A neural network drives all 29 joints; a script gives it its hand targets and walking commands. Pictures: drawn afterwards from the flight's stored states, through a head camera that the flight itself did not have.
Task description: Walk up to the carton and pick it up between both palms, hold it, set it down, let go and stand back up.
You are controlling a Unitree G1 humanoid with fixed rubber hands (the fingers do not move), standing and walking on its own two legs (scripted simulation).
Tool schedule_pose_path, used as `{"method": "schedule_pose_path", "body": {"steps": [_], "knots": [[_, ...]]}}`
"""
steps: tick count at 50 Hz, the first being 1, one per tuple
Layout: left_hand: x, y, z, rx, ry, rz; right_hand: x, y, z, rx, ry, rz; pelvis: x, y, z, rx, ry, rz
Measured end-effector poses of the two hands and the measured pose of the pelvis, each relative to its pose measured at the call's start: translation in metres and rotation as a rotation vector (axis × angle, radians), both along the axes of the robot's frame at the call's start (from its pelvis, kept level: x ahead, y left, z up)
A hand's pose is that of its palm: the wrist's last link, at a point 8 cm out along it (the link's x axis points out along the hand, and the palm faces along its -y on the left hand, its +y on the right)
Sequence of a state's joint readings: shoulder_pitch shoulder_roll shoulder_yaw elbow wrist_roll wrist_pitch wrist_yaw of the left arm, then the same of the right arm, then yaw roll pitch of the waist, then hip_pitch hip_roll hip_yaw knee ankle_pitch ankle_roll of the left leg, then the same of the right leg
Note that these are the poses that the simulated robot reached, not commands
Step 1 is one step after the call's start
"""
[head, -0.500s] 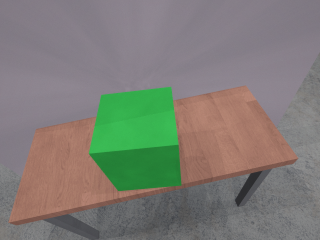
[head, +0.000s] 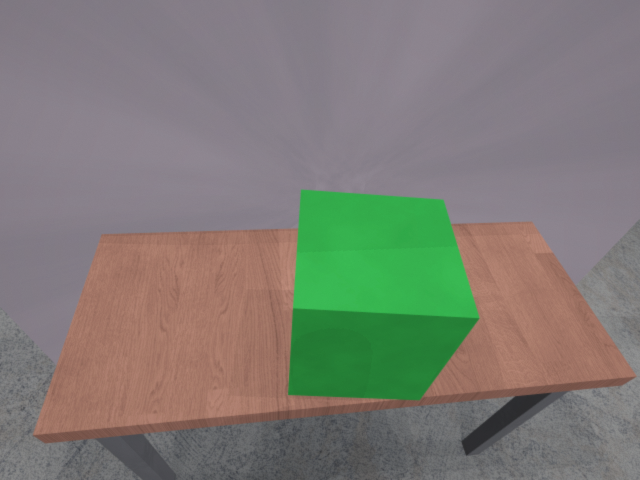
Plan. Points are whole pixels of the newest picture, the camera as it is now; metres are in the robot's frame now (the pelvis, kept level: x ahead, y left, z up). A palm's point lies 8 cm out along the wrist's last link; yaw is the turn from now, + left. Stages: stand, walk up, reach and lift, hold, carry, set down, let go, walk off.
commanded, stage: walk up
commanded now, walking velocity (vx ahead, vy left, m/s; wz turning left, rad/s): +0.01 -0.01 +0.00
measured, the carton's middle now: (363, 300) +0.39 -0.04 -0.02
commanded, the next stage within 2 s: none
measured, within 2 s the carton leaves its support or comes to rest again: neither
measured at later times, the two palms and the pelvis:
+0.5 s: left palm out of the picture -0.03 +0.23 -0.13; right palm out of the picture +0.00 -0.16 -0.15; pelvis +0.03 +0.03 +0.01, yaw +0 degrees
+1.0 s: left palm out of the picture -0.01 +0.19 -0.13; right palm out of the picture +0.00 -0.19 -0.15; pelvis +0.04 +0.00 +0.01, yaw +0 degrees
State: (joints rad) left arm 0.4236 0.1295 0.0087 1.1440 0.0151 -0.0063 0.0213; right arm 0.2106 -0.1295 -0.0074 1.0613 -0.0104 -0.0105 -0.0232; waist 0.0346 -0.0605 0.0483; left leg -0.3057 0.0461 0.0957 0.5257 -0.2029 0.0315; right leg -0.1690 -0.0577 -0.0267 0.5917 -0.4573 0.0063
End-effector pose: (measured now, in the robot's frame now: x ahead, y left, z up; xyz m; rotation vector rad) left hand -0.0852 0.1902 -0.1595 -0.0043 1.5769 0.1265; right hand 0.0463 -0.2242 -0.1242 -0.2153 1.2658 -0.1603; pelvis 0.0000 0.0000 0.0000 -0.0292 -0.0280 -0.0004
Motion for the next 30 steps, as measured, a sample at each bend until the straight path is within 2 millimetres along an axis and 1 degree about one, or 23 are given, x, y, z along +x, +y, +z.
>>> {"method": "schedule_pose_path", "body": {"steps": [3,6,11,15,19,22,25,30], "knots": [[0.018,0.016,0.004,-0.008,-0.017,-0.005,-0.009,0.012,0.01,-0.011,0.034,-0.011,0.003,0.014,0.009,-0.022,0.004,0.011],[0.031,0.034,0.012,0.01,-0.036,-0.003,-0.015,0.027,0.011,0.004,0.058,-0.017,0.005,0.027,0.014,-0.025,0.009,0.008],[0.034,0.06,0.017,0.059,-0.009,-0.011,-0.022,0.048,0.001,0.037,0.069,-0.04,0.013,0.039,0.013,0.003,0.01,-0.001],[0.039,0.069,0.018,0.096,0.002,-0.02,-0.03,0.058,-0.01,0.072,0.089,-0.049,0.017,0.042,0.008,0.035,0.014,-0.005],[0.049,0.066,0.019,0.119,-0.011,-0.036,-0.037,0.064,-0.022,0.111,0.113,-0.059,0.02,0.041,0.004,0.06,0.015,-0.005],[0.053,0.055,0.023,0.118,-0.028,-0.04,-0.041,0.065,-0.027,0.137,0.136,-0.068,0.023,0.038,0.005,0.053,0.009,-0.005],[0.054,0.042,0.026,0.1,-0.038,-0.05,-0.041,0.062,-0.026,0.145,0.142,-0.082,0.028,0.034,0.008,0.041,0.008,-0.006],[0.059,0.018,0.02,0.05,-0.043,-0.078,-0.044,0.049,-0.019,0.13,0.148,-0.095,0.032,0.022,0.009,0.036,0.003,-0.004]]}}
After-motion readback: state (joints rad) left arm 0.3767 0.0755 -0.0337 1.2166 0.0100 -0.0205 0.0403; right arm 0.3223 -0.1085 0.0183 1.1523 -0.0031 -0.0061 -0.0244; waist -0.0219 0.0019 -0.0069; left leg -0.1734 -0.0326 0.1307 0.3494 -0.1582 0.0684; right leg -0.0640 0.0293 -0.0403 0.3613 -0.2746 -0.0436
